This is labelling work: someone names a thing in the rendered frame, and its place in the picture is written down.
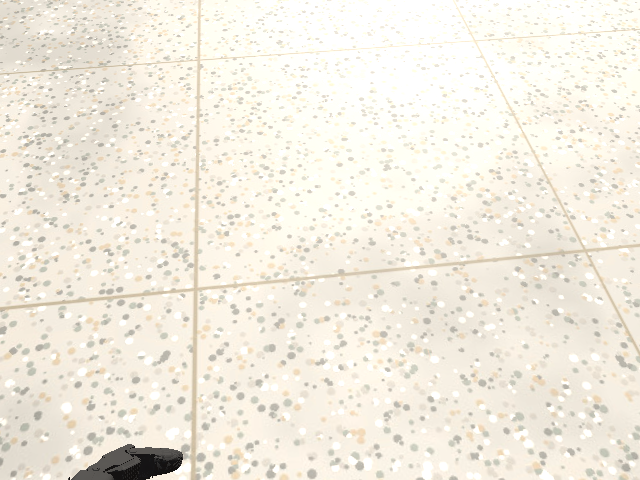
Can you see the left robot hand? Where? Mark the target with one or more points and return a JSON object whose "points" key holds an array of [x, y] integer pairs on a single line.
{"points": [[130, 463]]}

